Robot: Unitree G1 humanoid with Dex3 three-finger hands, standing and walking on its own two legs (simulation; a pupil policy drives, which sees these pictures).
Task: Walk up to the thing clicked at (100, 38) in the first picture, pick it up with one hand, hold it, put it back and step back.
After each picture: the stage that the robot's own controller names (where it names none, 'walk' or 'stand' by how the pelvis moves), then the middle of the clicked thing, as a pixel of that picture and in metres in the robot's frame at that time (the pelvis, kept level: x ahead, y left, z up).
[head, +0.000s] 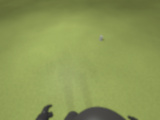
stand; (101, 38) +1.87 -0.31 -0.72
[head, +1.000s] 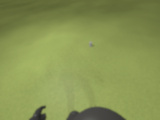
walk; (90, 44) +1.74 +0.08 -0.70
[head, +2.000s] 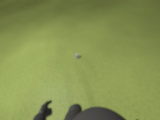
walk; (76, 56) +1.14 +0.33 -0.71
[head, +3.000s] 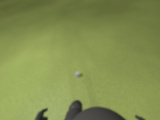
walk; (77, 74) +0.72 +0.25 -0.72
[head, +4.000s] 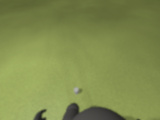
walk; (76, 90) +0.46 +0.17 -0.71
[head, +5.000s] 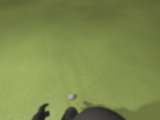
stand; (70, 97) +0.35 +0.20 -0.71
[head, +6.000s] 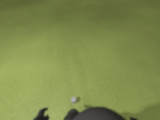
stand; (73, 100) +0.31 +0.17 -0.71
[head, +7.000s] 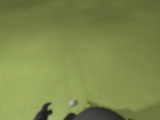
stand; (71, 103) +0.29 +0.19 -0.72
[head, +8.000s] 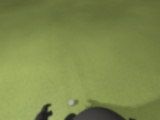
stand; (71, 103) +0.27 +0.20 -0.72
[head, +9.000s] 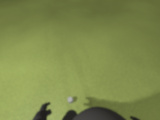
stand; (70, 100) +0.28 +0.21 -0.72
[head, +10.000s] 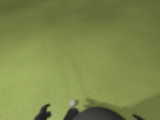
stand; (72, 103) +0.28 +0.20 -0.71
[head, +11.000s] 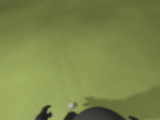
stand; (70, 106) +0.25 +0.19 -0.73
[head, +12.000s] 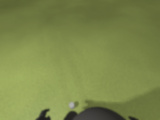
stand; (71, 105) +0.25 +0.18 -0.72
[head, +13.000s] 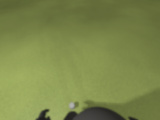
stand; (72, 106) +0.25 +0.18 -0.72
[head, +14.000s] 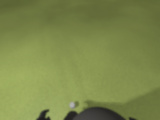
go down; (72, 105) +0.25 +0.18 -0.72
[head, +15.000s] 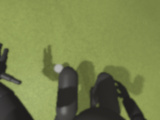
go down; (59, 69) +0.32 +0.24 -0.31
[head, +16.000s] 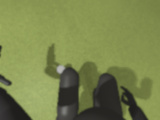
approach; (61, 70) +0.32 +0.24 -0.30
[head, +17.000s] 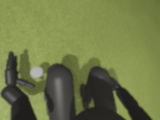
close in; (37, 72) +0.28 +0.27 -0.21
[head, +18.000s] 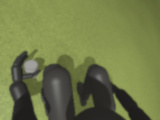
close; (31, 69) +0.31 +0.28 -0.20
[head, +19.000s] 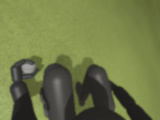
lift; (29, 69) +0.30 +0.28 -0.20
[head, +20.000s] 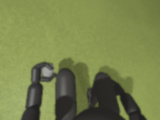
lift; (47, 73) +0.27 +0.27 -0.10
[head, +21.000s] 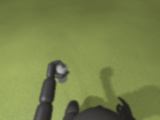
lift; (62, 73) +0.32 +0.18 +0.04
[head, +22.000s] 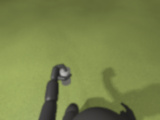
hold; (65, 76) +0.31 +0.17 +0.00
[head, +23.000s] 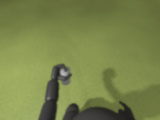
hold; (65, 75) +0.31 +0.17 +0.00
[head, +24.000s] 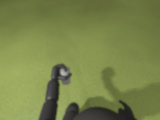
hold; (65, 75) +0.32 +0.17 -0.01
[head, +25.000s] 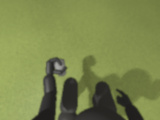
crouch; (60, 68) +0.35 +0.21 -0.08
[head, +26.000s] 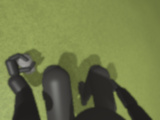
lower; (27, 64) +0.32 +0.31 -0.21
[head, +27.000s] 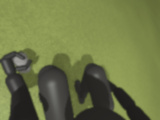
lower; (22, 63) +0.35 +0.31 -0.21
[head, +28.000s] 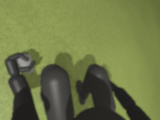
lower; (26, 64) +0.33 +0.30 -0.21
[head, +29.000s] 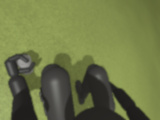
lower; (25, 65) +0.33 +0.30 -0.21
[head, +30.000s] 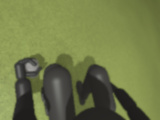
loosen; (32, 68) +0.31 +0.28 -0.21
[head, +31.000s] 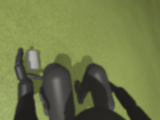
withdraw; (32, 60) +0.37 +0.27 -0.25
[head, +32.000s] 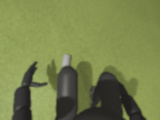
walk; (66, 61) +0.41 +0.20 -0.31
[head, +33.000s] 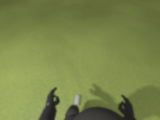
stand; (77, 100) +0.33 +0.10 -0.67
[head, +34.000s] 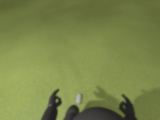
stand; (78, 99) +0.34 +0.10 -0.69
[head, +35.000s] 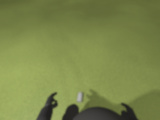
stand; (79, 97) +0.35 +0.08 -0.71
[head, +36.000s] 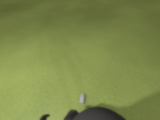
walk; (82, 99) +0.37 +0.07 -0.75
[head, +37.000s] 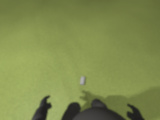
walk; (82, 80) +0.49 +0.04 -0.73
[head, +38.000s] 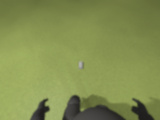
walk; (80, 65) +0.76 +0.13 -0.71
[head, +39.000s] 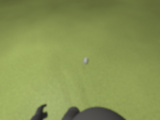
stand; (85, 60) +1.00 +0.09 -0.73
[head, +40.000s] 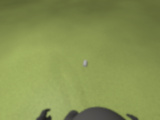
stand; (85, 63) +1.00 +0.07 -0.75
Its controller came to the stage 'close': yes
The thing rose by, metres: 0.70
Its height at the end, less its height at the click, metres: -0.02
